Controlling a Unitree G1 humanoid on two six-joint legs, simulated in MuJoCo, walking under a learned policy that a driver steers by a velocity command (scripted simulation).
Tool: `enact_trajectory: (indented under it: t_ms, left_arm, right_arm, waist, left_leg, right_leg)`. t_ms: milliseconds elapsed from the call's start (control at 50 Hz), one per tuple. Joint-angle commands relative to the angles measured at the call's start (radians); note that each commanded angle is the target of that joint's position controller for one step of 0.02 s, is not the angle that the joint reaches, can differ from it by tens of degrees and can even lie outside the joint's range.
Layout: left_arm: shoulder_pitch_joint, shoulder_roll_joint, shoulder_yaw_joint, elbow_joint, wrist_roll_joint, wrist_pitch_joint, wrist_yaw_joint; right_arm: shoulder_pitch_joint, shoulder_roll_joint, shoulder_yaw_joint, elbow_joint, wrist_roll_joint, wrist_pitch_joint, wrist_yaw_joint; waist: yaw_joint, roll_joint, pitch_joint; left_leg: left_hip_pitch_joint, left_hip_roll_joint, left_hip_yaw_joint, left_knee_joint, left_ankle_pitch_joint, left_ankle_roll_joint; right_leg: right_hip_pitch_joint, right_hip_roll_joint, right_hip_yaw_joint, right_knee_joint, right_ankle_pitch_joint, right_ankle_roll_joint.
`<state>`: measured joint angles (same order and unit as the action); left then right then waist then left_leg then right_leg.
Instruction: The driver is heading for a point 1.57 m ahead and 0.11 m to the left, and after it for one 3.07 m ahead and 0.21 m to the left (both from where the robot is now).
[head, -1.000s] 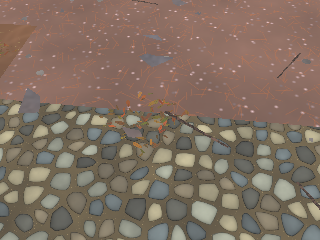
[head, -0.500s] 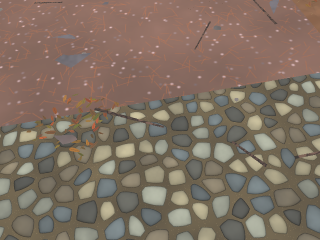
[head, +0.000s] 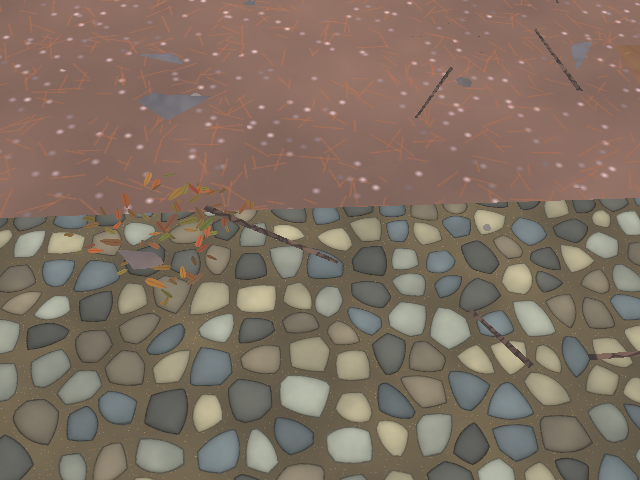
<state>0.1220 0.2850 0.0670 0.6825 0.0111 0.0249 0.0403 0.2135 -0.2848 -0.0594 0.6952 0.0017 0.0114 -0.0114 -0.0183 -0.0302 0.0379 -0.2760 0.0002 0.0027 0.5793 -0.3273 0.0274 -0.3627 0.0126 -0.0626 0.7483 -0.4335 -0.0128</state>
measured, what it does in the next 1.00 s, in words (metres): walks ahead: right foot, then left foot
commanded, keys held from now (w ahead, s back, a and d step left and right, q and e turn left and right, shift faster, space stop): q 0.34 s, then w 0.26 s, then w+e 0.40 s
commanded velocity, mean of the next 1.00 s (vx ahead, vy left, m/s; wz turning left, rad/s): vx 0.22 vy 0.00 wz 0.17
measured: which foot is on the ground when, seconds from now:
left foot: down 0.00-0.32, up 0.34-0.74, down 0.76-1.00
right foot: up 0.00-0.30, down 0.32-0.76, up 0.78-1.00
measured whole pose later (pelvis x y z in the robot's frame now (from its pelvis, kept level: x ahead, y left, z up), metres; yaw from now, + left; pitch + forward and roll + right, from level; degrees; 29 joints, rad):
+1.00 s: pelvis +0.12 +0.05 +0.01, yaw +8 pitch +1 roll +1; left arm 0.24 0.31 0.08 0.70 -0.03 -0.03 -0.02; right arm 0.39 -0.24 -0.06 0.76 -0.01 -0.10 0.00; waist -0.05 -0.06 0.00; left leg -0.03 -0.01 0.13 0.28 -0.27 0.03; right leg -0.71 -0.06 0.09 1.06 -0.11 0.01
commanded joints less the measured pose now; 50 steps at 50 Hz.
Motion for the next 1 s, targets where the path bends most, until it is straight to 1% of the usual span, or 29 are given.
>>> enact_trajectory:
  t_ms: [20,40,60,100,180,220,260,300,320,340,360,380,400,420,440,480,560,600,640,680,720,740,760,780,800,820,860,920,1000]
  left_arm:
    - [-0.086,0.093,0.034,-0.117,-0.007,-0.024,-0.009]
    - [-0.06,0.09,0.037,-0.102,-0.01,-0.019,-0.011]
    - [-0.049,0.099,0.04,-0.098,-0.006,-0.016,-0.01]
    - [-0.036,0.073,0.033,-0.096,-0.005,-0.017,-0.011]
    - [-0.054,0.054,0.023,-0.106,-0.012,-0.024,-0.015]
    - [-0.041,0.069,0.027,-0.105,-0.019,-0.027,-0.02]
    - [-0.017,0.087,0.035,-0.104,-0.024,-0.035,-0.027]
    - [0.046,0.089,0.043,-0.086,-0.022,-0.048,-0.034]
    - [0.076,0.122,0.054,-0.08,-0.014,-0.051,-0.03]
    - [0.096,0.196,0.068,-0.097,0.006,-0.048,-0.021]
    - [0.096,0.229,0.073,-0.089,0.039,-0.052,-0.031]
    - [0.077,0.177,0.058,-0.11,0.029,-0.063,-0.033]
    - [0.058,0.129,0.044,-0.103,0.011,-0.068,-0.03]
    - [0.045,0.122,0.04,-0.103,-0.007,-0.071,-0.024]
    - [0.055,0.112,0.034,-0.092,-0.017,-0.073,-0.017]
    - [0.117,0.108,0.028,-0.071,-0.009,-0.082,-0.012]
    - [0.173,0.125,0.035,-0.05,-0.017,-0.094,-0.014]
    - [0.182,0.149,0.041,-0.043,-0.023,-0.095,-0.02]
    - [0.204,0.164,0.043,-0.031,-0.033,-0.09,-0.031]
    - [0.214,0.177,0.044,-0.024,-0.045,-0.08,-0.042]
    - [0.199,0.159,0.035,-0.021,-0.052,-0.07,-0.046]
    - [0.19,0.114,0.02,-0.023,-0.045,-0.072,-0.049]
    - [0.144,0.024,-0.009,-0.05,-0.029,-0.08,-0.056]
    - [0.147,-0.001,-0.015,-0.105,-0.039,-0.099,-0.046]
    - [0.14,0.097,0.011,-0.1,-0.058,-0.104,-0.038]
    - [0.14,0.122,0.023,-0.09,-0.066,-0.101,-0.042]
    - [0.141,0.107,0.026,-0.064,-0.05,-0.088,-0.048]
    - [0.136,0.063,0.018,-0.042,-0.04,-0.074,-0.059]
    - [0.054,0.038,0.006,-0.063,-0.035,-0.07,-0.068]
  right_arm:
    - [0.053,-0.194,-0.052,-0.075,-0.015,-0.032,-0.009]
    - [0.001,-0.189,-0.053,-0.087,-0.001,-0.034,-0.01]
    - [-0.039,-0.178,-0.049,-0.099,0.013,-0.031,-0.013]
    - [-0.058,-0.17,-0.047,-0.109,0.014,-0.014,-0.018]
    - [-0.045,-0.195,-0.061,-0.121,0.015,0.008,-0.024]
    - [-0.055,-0.206,-0.066,-0.131,0.015,0.015,-0.02]
    - [-0.075,-0.202,-0.066,-0.141,0.02,0.019,-0.014]
    - [-0.115,-0.184,-0.06,-0.153,0.035,0.024,-0.016]
    - [-0.095,-0.152,-0.052,-0.156,0.029,0.023,-0.02]
    - [-0.046,-0.081,-0.033,-0.158,0.004,0.021,-0.017]
    - [-0.042,-0.127,-0.049,-0.183,0.008,0.008,-0.021]
    - [-0.033,-0.187,-0.067,-0.164,0.009,0.0,-0.022]
    - [-0.047,-0.201,-0.073,-0.147,0.014,0.0,-0.017]
    - [-0.032,-0.174,-0.068,-0.127,0.009,0.002,-0.017]
    - [-0.044,-0.15,-0.06,-0.126,0.007,0.0,-0.014]
    - [-0.058,-0.106,-0.044,-0.124,0.012,-0.016,-0.004]
    - [-0.127,-0.068,-0.021,-0.139,0.011,-0.05,0.007]
    - [-0.14,-0.048,-0.01,-0.14,0.016,-0.064,0.016]
    - [-0.142,-0.051,-0.01,-0.138,0.021,-0.076,0.023]
    - [-0.113,-0.066,-0.016,-0.13,0.03,-0.087,0.031]
    - [-0.007,-0.079,-0.029,-0.087,0.031,-0.095,0.032]
    - [0.08,-0.097,-0.039,-0.067,0.031,-0.097,0.025]
    - [0.225,-0.152,-0.054,-0.056,0.011,-0.099,0.012]
    - [0.272,-0.275,-0.083,-0.049,-0.014,-0.097,0.014]
    - [0.259,-0.204,-0.068,-0.046,-0.011,-0.109,0.018]
    - [0.206,-0.133,-0.045,-0.048,0.0,-0.117,0.018]
    - [0.11,-0.079,-0.027,-0.051,-0.001,-0.12,0.019]
    - [0.095,-0.067,-0.027,-0.033,-0.017,-0.132,0.012]
    - [0.1,-0.093,-0.034,0.001,-0.016,-0.132,0.003]
  waist:
    - [-0.028,0.172,-0.132]
    - [0.0,0.118,-0.116]
    - [0.015,0.105,-0.107]
    - [0.026,0.136,-0.122]
    - [0.0,0.176,-0.138]
    - [-0.005,0.208,-0.137]
    - [0.001,0.233,-0.133]
    - [0.045,0.227,-0.133]
    - [0.042,0.179,-0.15]
    - [0.011,-0.064,-0.177]
    - [-0.002,-0.267,-0.135]
    - [0.009,-0.166,-0.113]
    - [0.009,-0.104,-0.077]
    - [0.002,-0.1,-0.056]
    - [0.018,-0.105,-0.032]
    - [0.04,-0.101,-0.027]
    - [0.074,-0.108,-0.019]
    - [0.083,-0.122,-0.018]
    - [0.085,-0.132,-0.004]
    - [0.064,-0.126,0.004]
    - [-0.003,-0.088,-0.016]
    - [-0.048,-0.071,-0.055]
    - [-0.118,0.065,-0.139]
    - [-0.1,0.299,-0.146]
    - [-0.104,0.215,-0.103]
    - [-0.07,0.214,-0.03]
    - [-0.022,0.186,0.027]
    - [-0.002,0.147,0.031]
    - [-0.012,0.112,0.052]
  left_leg:
    - [0.255,0.334,-0.424,-0.213,0.66,0.295]
    - [0.241,0.284,-0.363,-0.197,0.647,0.245]
    - [0.223,0.256,-0.33,-0.197,0.642,0.215]
    - [0.182,0.208,-0.291,-0.192,0.663,0.201]
    - [0.15,0.185,-0.316,-0.169,0.555,0.19]
    - [0.109,0.182,-0.355,-0.166,0.503,0.188]
    - [0.099,0.176,-0.41,-0.152,0.465,0.177]
    - [0.062,0.134,-0.432,-0.111,0.367,0.126]
    - [-0.012,0.092,-0.41,-0.056,0.219,0.077]
    - [-0.157,-0.025,-0.269,0.191,-0.108,0.011]
    - [-0.337,-0.096,-0.158,0.391,-0.362,-0.035]
    - [-0.372,-0.035,-0.186,0.547,-0.292,-0.049]
    - [-0.404,-0.015,-0.174,0.586,-0.196,-0.05]
    - [-0.428,-0.009,-0.156,0.595,-0.136,-0.061]
    - [-0.453,-0.004,-0.148,0.605,-0.083,-0.072]
    - [-0.436,0.001,-0.101,0.579,-0.008,-0.078]
    - [-0.391,0.048,-0.029,0.349,0.04,-0.072]
    - [-0.299,0.048,-0.001,0.217,0.029,-0.059]
    - [-0.196,0.026,0.022,0.111,-0.013,-0.048]
    - [-0.102,0.008,0.031,-0.002,0.002,-0.03]
    - [0.114,-0.016,0.044,-0.155,0.134,-0.008]
    - [0.277,0.015,0.01,-0.168,0.136,0.005]
    - [0.465,0.211,-0.218,-0.237,0.017,0.055]
    - [0.51,0.429,-0.573,-0.337,-0.215,0.19]
    - [0.429,0.439,-0.633,-0.368,-0.37,0.239]
    - [0.395,0.391,-0.544,-0.381,-0.374,0.208]
    - [0.306,0.311,-0.339,-0.411,-0.142,0.158]
    - [0.23,0.252,-0.126,-0.435,0.164,0.125]
    - [0.215,0.232,0.023,-0.448,0.33,0.122]
  right_leg:
    - [-0.291,0.017,0.123,0.414,-0.192,0.045]
    - [-0.308,0.004,0.131,0.413,-0.13,0.053]
    - [-0.3,-0.009,0.136,0.375,-0.074,0.064]
    - [-0.232,0.007,0.105,0.31,-0.008,0.088]
    - [-0.127,0.025,0.097,0.087,0.032,0.095]
    - [-0.059,0.04,0.093,0.001,0.043,0.09]
    - [-0.012,0.049,0.094,-0.1,0.067,0.079]
    - [0.106,0.051,0.078,-0.334,0.234,0.056]
    - [0.216,-0.03,0.132,-0.376,0.314,0.025]
    - [0.327,-0.273,0.36,-0.407,0.493,-0.063]
    - [0.256,-0.433,0.618,-0.47,0.447,-0.238]
    - [0.241,-0.414,0.619,-0.511,0.192,-0.279]
    - [0.226,-0.345,0.529,-0.524,-0.046,-0.232]
    - [0.236,-0.284,0.474,-0.538,-0.149,-0.188]
    - [0.243,-0.268,0.447,-0.553,-0.154,-0.18]
    - [0.244,-0.237,0.38,-0.586,-0.134,-0.177]
    - [0.276,-0.238,0.312,-0.605,-0.001,-0.191]
    - [0.239,-0.239,0.275,-0.605,0.049,-0.191]
    - [0.179,-0.238,0.274,-0.591,0.061,-0.202]
    - [0.14,-0.249,0.304,-0.559,0.036,-0.21]
    - [0.047,-0.221,0.306,-0.483,0.028,-0.178]
    - [-0.04,-0.178,0.276,-0.393,0.04,-0.138]
    - [-0.184,-0.071,0.183,-0.084,-0.01,-0.064]
    - [-0.442,0.013,0.102,0.205,-0.139,-0.021]
    - [-0.499,-0.039,0.188,0.381,-0.12,-0.023]
    - [-0.55,-0.058,0.209,0.433,-0.025,-0.032]
    - [-0.533,-0.089,0.203,0.428,0.123,-0.016]
    - [-0.463,-0.097,0.189,0.416,0.273,0.013]
    - [-0.439,-0.093,0.164,0.219,0.419,0.037]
